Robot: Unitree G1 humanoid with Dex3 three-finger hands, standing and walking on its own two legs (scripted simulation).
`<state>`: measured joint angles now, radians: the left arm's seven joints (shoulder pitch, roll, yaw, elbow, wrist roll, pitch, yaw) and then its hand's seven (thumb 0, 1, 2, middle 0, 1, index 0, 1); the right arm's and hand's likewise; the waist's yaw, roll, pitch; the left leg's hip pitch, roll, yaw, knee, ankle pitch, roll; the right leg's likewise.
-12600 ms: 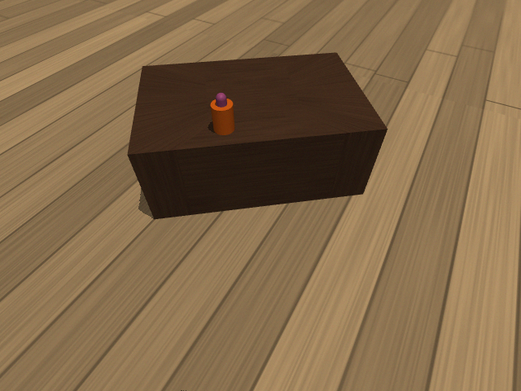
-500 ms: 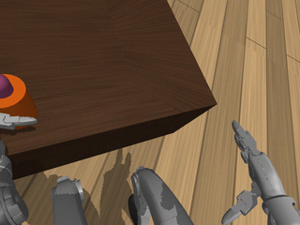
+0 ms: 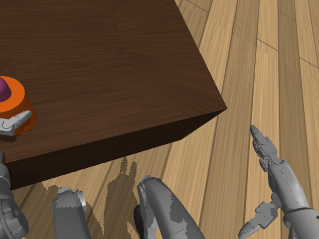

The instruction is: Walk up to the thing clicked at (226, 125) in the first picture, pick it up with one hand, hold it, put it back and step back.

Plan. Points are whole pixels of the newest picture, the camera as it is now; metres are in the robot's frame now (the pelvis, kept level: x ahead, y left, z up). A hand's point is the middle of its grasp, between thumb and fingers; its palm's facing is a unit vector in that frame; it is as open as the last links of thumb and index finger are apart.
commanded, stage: settle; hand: left
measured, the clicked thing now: (5, 102) +0.48 +0.23 -0.06
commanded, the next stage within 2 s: lift in 0.96 s
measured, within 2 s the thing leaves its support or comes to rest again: leaves its support in 0.16 s
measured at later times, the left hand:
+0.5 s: hand out of the picture +0.51 +0.23 -0.03, palm faces +0.26 -0.97 -0.03, open 11.9 cm
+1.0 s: hand out of the picture +0.49 +0.23 +0.00, palm faces +0.27 -0.96 -0.05, open 11.9 cm
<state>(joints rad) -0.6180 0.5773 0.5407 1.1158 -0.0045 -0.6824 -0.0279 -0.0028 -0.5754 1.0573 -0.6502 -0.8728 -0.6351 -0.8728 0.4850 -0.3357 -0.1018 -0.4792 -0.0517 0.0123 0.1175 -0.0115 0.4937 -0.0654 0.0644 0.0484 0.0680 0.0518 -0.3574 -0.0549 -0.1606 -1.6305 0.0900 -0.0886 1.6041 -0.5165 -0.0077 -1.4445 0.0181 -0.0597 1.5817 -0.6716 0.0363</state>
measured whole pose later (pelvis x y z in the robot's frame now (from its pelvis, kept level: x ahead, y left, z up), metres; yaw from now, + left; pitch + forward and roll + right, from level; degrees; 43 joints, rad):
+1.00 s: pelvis +0.03 +0.00 +0.05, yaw +1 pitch +29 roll -6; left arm -0.56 0.47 0.45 1.03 -0.03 -0.58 0.03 -0.01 -0.61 1.10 -0.63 -0.93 -0.62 -0.93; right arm 0.41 -0.28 -0.06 -0.22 -0.07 0.06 0.08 -0.01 0.51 -0.07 0.06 0.05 0.07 0.05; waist -0.28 -0.02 -0.17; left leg -1.43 0.10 -0.06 1.45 -0.53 -0.01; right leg -1.25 0.02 -0.04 1.40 -0.66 0.04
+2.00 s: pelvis +0.04 +0.00 +0.12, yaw +3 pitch +15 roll -2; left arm -0.22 0.20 0.21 0.60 -0.08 -0.43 0.07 -0.01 -0.61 1.10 -0.63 -0.93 -0.62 -0.93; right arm 0.44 -0.24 -0.07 -0.05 -0.03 0.10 0.01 -0.01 0.53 -0.06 0.06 0.05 0.06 0.05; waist -0.09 -0.01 -0.12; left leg -0.93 0.07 0.00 1.08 -0.42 -0.01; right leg -0.80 -0.01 0.00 1.08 -0.55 0.03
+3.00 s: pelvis +0.05 +0.00 +0.15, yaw +3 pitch +9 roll -1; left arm -0.04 0.16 0.15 0.30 -0.11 -0.26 0.08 -0.01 -0.61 1.10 -0.62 -0.93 -0.61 -0.93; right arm 0.42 -0.22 -0.08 0.09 -0.01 0.05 -0.03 -0.01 0.52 -0.06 0.06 0.05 0.06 0.05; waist -0.04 0.01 -0.09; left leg -0.71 0.06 0.03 0.92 -0.37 -0.01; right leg -0.59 -0.02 0.02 0.92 -0.49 0.04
